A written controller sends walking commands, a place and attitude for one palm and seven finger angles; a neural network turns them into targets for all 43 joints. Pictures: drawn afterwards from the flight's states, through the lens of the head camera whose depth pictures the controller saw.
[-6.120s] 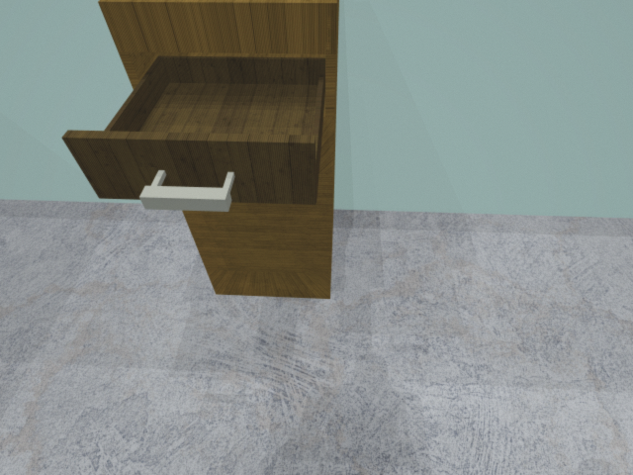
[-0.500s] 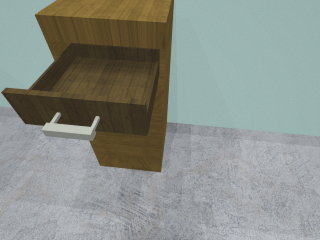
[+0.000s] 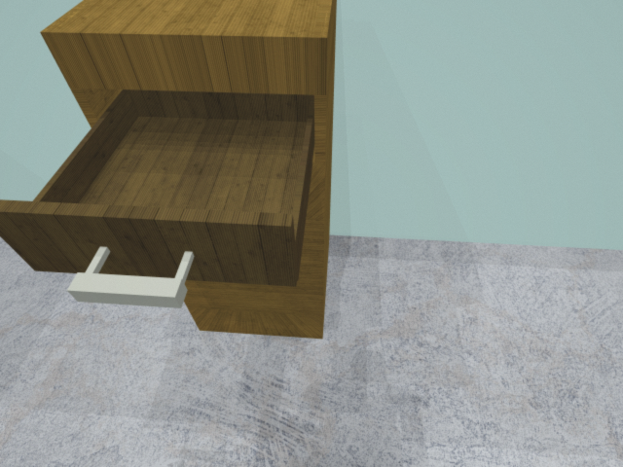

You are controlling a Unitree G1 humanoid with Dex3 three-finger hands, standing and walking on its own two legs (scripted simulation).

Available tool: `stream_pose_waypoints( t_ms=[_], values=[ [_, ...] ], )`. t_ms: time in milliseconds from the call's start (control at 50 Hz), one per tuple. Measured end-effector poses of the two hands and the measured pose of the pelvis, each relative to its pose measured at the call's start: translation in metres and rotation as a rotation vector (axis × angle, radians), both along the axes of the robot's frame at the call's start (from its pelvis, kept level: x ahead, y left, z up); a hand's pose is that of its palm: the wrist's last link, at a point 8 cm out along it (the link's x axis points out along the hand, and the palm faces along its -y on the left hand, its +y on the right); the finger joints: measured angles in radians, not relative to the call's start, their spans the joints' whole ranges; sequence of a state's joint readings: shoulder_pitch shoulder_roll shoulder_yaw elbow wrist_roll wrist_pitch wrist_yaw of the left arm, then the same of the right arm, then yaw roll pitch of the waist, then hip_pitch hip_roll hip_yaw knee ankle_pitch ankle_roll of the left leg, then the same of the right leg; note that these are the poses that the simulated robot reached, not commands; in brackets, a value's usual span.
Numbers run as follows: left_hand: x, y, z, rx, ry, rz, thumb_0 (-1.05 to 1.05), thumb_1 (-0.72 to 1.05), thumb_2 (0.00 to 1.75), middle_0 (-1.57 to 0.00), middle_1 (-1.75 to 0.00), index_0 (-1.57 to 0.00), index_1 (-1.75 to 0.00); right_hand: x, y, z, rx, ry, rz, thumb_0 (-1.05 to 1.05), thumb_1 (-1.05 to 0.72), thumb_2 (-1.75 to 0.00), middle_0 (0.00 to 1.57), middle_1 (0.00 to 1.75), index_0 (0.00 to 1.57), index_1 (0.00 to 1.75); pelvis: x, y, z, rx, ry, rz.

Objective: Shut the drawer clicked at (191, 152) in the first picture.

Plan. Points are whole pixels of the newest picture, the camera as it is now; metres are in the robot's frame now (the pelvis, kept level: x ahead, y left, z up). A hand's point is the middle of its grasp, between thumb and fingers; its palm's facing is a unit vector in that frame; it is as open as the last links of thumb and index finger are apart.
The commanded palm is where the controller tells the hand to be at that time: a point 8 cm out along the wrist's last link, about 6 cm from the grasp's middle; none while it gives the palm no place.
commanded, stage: come to a stop and stand still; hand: left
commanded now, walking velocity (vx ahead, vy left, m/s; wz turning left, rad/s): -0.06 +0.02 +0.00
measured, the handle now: (136, 273) +0.32 +0.24 +0.09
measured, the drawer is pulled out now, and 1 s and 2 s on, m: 0.29 0.29 0.29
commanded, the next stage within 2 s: look again from close up in 0.72 s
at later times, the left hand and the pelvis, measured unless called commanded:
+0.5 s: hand out of the picture -0.03 +0.21 -0.16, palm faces +0.03 -0.98 -0.19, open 7.4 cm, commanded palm none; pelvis +0.00 +0.04 +0.02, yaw -2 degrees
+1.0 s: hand out of the picture +0.01 +0.21 -0.16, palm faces -0.02 -0.98 -0.20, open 7.4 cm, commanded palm none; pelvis +0.01 +0.04 +0.01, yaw -2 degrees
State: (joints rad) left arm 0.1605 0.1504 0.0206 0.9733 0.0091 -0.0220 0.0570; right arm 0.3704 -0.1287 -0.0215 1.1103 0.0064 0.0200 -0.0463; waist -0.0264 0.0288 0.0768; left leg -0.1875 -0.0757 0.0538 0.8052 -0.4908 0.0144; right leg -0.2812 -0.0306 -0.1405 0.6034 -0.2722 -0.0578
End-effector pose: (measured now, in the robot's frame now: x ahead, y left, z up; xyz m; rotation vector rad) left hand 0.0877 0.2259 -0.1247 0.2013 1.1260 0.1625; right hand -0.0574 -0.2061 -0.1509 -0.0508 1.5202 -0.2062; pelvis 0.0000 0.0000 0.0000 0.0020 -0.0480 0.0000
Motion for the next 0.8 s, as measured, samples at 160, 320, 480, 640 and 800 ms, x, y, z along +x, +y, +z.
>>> stream_pose_waypoints(
  t_ms=[160, 320, 480, 640, 800],
  values=[
    [-0.023, 0.013, -0.011, -0.039, 0.056, 0.013, -0.01, 0.93, 0.90, -0.21, -0.30, -0.20, -0.30, 0.062, -0.003, 0.010, -0.061, -0.192, 0.039, 0.01, -0.93, -0.90, 0.20, 0.30, 0.20, 0.30, -0.010, 0.015, 0.000, -0.016, 0.001, -0.008],
    [-0.065, 0.039, -0.010, -0.052, 0.146, 0.053, 0.00, 0.92, 0.90, -0.20, -0.30, -0.20, -0.30, 0.062, 0.011, 0.025, -0.069, -0.185, 0.079, 0.01, -0.93, -0.90, 0.20, 0.30, 0.20, 0.30, -0.007, 0.032, 0.010, -0.004, 0.010, -0.025],
    [-0.117, 0.038, -0.006, -0.060, 0.303, 0.070, 0.00, 0.91, 0.90, -0.20, -0.30, -0.20, -0.30, 0.065, 0.020, 0.026, -0.053, -0.164, 0.080, 0.01, -0.93, -0.90, 0.20, 0.30, 0.20, 0.30, -0.002, 0.040, 0.016, -0.001, 0.023, -0.030],
    [-0.131, 0.025, -0.005, -0.084, 0.363, 0.070, 0.00, 0.91, 0.90, -0.20, -0.30, -0.20, -0.30, 0.056, 0.029, 0.023, -0.032, -0.129, 0.063, 0.01, -0.93, -0.90, 0.20, 0.30, 0.20, 0.30, 0.004, 0.042, 0.017, 0.002, 0.020, -0.037],
    [-0.110, 0.014, -0.007, -0.098, 0.320, 0.050, 0.00, 0.90, 0.90, -0.20, -0.30, -0.20, -0.30, 0.043, 0.039, 0.019, -0.002, -0.097, 0.036, 0.01, -0.92, -0.90, 0.20, 0.30, 0.20, 0.30, 0.008, 0.039, 0.017, 0.004, 0.017, -0.042]
  ],
)
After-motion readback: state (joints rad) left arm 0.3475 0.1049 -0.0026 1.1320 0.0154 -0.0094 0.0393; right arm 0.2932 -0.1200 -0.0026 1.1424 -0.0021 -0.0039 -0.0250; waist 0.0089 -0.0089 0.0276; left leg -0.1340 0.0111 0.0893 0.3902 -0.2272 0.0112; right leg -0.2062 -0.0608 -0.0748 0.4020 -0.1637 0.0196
